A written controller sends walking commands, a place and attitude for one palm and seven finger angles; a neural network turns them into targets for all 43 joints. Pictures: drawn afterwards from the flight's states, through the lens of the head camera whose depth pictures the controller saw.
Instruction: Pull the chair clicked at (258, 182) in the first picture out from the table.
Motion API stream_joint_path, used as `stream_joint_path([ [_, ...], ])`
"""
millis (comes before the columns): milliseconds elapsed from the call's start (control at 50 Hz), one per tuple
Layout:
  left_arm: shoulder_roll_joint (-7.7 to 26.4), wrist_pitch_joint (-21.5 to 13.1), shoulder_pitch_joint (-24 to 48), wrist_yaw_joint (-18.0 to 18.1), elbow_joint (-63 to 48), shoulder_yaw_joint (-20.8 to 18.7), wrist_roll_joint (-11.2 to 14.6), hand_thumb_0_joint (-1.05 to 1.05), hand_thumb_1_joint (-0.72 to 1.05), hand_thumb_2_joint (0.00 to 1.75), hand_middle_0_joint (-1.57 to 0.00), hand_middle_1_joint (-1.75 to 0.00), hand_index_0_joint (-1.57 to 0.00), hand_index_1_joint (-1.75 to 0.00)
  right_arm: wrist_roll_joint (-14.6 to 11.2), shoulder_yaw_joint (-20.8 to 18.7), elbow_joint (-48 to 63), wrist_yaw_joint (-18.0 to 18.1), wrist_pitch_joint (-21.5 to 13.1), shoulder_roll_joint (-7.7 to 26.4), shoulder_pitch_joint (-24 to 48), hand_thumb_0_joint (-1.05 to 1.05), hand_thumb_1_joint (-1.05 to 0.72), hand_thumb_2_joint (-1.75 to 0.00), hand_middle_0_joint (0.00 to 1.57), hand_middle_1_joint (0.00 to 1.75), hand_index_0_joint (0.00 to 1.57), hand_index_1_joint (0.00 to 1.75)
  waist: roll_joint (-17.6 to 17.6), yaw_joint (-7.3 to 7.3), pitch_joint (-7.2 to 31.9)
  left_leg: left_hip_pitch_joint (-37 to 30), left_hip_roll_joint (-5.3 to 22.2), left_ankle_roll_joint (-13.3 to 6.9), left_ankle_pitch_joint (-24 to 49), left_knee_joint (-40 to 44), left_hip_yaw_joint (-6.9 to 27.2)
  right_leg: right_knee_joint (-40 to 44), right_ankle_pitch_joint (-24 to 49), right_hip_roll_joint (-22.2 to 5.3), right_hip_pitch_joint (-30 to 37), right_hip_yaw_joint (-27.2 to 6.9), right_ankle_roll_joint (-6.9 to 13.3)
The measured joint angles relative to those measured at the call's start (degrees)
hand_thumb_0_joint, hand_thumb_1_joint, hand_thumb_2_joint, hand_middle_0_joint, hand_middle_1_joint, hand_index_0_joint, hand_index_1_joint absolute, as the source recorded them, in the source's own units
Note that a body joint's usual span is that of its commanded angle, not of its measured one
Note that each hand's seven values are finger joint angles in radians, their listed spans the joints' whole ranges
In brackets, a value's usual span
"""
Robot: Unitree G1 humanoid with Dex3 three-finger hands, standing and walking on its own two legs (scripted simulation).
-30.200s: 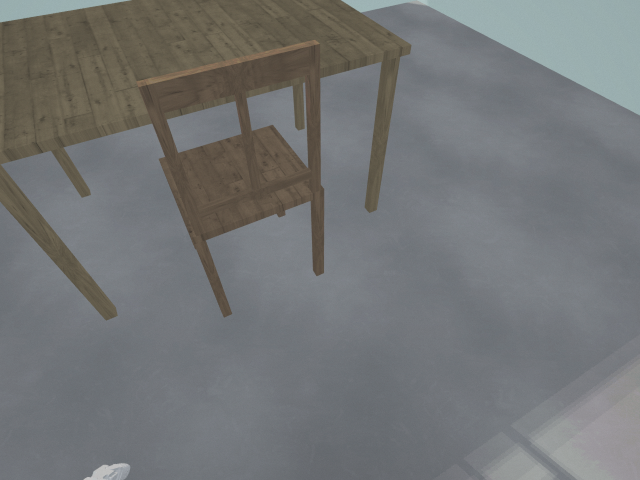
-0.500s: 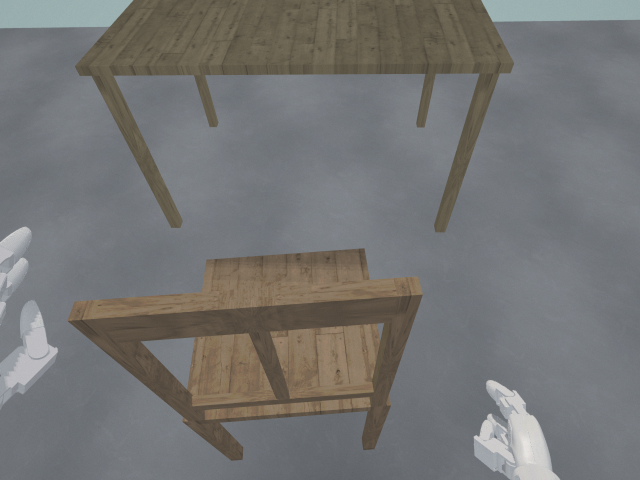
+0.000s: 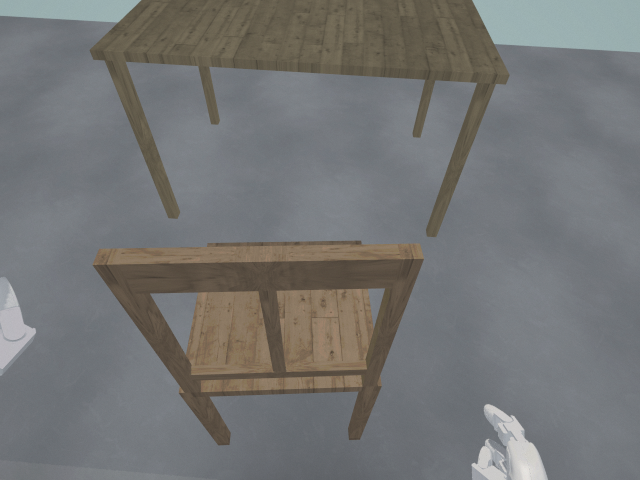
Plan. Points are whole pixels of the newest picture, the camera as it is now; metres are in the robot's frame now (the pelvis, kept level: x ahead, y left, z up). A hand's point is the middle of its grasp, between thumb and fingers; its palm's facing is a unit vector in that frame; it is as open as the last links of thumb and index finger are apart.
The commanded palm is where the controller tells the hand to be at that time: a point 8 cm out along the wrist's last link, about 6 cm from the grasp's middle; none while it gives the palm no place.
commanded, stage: step back with the hand held close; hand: left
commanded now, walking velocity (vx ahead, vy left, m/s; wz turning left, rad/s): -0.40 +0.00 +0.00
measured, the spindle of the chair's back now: (273, 332) +0.35 +0.10 -0.09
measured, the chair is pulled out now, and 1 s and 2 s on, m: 0.65 0.65 0.65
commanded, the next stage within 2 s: stop stepping back and stand still in 1.08 s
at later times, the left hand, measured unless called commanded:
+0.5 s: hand (42, 331) +0.20 +0.25 +0.18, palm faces +0.44 -0.74 -0.51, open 7.4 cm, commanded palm +0.13 +0.29 +0.19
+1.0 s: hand (36, 425) +0.13 +0.22 +0.18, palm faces +0.31 -0.79 -0.53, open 7.4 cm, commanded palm +0.06 +0.27 +0.19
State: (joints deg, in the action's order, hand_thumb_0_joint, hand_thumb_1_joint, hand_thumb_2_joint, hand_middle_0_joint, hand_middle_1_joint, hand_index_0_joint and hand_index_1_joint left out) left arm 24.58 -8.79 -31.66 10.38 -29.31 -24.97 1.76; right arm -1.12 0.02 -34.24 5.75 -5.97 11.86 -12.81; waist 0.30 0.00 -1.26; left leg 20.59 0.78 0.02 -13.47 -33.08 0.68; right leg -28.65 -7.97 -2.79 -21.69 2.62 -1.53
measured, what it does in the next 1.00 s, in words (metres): steps on the spot: right foot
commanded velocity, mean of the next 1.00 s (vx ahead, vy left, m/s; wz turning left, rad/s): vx -0.40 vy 0.00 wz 0.00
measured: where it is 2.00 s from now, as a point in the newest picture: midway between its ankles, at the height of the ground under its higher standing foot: outside the picture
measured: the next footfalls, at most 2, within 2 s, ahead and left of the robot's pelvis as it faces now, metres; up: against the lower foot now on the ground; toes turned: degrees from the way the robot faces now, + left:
right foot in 0.90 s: -0.06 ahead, -0.17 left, +0.00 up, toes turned -5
left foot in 1.12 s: -0.07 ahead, +0.08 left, +0.00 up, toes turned -2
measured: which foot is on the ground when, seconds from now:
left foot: down 0.00-0.96, up 0.98-1.00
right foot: down 0.00-0.64, up 0.66-0.88, down 0.90-1.00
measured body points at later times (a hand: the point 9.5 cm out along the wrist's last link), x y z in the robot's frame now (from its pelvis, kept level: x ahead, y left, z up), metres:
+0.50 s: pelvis -0.01 -0.01 -0.01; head +0.03 +0.00 +0.43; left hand +0.17 +0.29 +0.20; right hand +0.17 -0.24 -0.09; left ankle +0.04 +0.12 -0.73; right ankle +0.08 -0.14 -0.73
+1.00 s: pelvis -0.09 -0.03 +0.00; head -0.04 -0.02 +0.45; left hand +0.11 +0.26 +0.21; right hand +0.09 -0.25 -0.08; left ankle -0.01 +0.11 -0.73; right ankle -0.10 -0.17 -0.73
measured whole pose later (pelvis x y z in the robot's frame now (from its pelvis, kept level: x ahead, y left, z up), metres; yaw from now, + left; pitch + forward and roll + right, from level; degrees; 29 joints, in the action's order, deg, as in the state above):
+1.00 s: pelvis -0.09 -0.03 +0.00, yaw -3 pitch +2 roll -3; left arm 26.9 -15.0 -31.0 6.4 -32.8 -26.5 3.2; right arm 0.6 0.3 -37.7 2.8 -9.9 10.0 -6.7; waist 1.6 -0.9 -4.4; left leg 26.4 5.2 1.6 -10.7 -35.0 2.1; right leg -27.6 -14.5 0.3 -15.0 2.6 -1.7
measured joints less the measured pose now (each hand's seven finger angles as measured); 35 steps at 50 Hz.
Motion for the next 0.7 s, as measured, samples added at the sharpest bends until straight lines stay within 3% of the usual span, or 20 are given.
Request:
stream_joint_path([
  [180, -0.8, -1.8, 0.9, -0.1, -1.8, -0.2, -0.4, 0.02, 0.89, 0.90, -0.21, -0.30, -0.21, -0.30, 0.5, -0.3, -1.1, -0.8, -1.1, 0.2, 0.7, 0.01, -0.90, -0.90, 0.20, 0.30, 0.20, 0.30, -0.1, -0.53, -0.7, 2.9, 0.5, 0.0, -1.1, -3.1, 0.5, -1.9, -0.2, 0.4, -2.3, 0.5, 0.2],
  [380, 1.7, -3.7, 0.4, -0.3, -3.0, -2.9, -0.6, 0.01, 0.89, 0.90, -0.21, -0.30, -0.21, -0.30, 0.8, -1.0, -1.4, -0.6, -1.9, -0.8, 2.7, 0.01, -0.90, -0.90, 0.20, 0.30, 0.20, 0.30, -1.4, 0.17, -1.3, 4.2, 0.0, 0.1, -1.3, -4.1, 0.2, -4.5, -1.2, -0.1, -4.3, 0.1, 0.0],
  [480, 1.2, -4.3, 1.4, -0.9, -3.3, -3.3, -0.3, 0.02, 0.89, 0.90, -0.21, -0.30, -0.21, -0.30, 1.0, -1.0, -1.6, -0.9, -2.5, -1.6, 3.5, 0.01, -0.90, -0.90, 0.20, 0.30, 0.20, 0.30, -1.3, -0.13, -1.7, 5.0, 0.6, 0.8, -2.6, -6.7, 0.6, -7.5, -2.9, 0.4, -5.3, 0.4, 0.8],
  [580, -0.4, -4.3, 2.4, -1.0, -4.2, -0.9, -0.4, 0.01, 0.89, 0.90, -0.21, -0.30, -0.21, -0.30, 1.3, -1.9, -3.1, -1.6, -0.9, -0.8, 4.3, 0.01, -0.90, -0.90, 0.20, 0.30, 0.20, 0.30, -1.6, 0.34, -1.4, 6.2, -1.4, 0.3, -11.1, -13.3, 1.1, -5.2, -1.2, -0.2, -5.0, 0.6, 1.0],
  [620, 0.1, -4.1, 1.5, -1.0, -5.0, -1.1, -0.4, 0.01, 0.89, 0.90, -0.21, -0.30, -0.21, -0.30, 1.2, -1.7, -3.0, -1.6, -0.1, -0.4, 4.0, 0.01, -0.90, -0.90, 0.20, 0.30, 0.20, 0.30, -2.3, 1.07, -1.1, 3.3, -1.5, -0.3, -10.2, -8.2, 0.8, -4.0, -0.2, -0.7, -4.9, 0.7, 0.5],
  [640, 0.8, -4.3, 0.8, -1.0, -5.4, -1.6, -0.3, 0.01, 0.89, 0.90, -0.21, -0.30, -0.21, -0.30, 1.2, -1.6, -2.6, -1.5, 0.1, -0.2, 3.8, 0.01, -0.90, -0.90, 0.20, 0.30, 0.20, 0.30, -2.4, 1.53, -1.0, 2.4, -1.1, -0.9, -4.9, -4.5, 1.0, -4.1, 0.0, -0.7, -5.3, 1.0, 0.3],
  [700, 2.3, -4.8, -1.1, -1.1, -5.1, -3.4, -0.3, 0.01, 0.89, 0.90, -0.21, -0.30, -0.21, -0.30, 1.5, -1.8, -2.7, -1.3, -0.8, -1.5, 3.4, 0.01, -0.90, -0.90, 0.20, 0.30, 0.20, 0.30, -3.4, 1.35, -1.2, 2.8, -0.7, -1.0, -1.8, -4.2, 0.6, -14.7, -11.0, 0.9, -7.6, -1.1, 0.3],
])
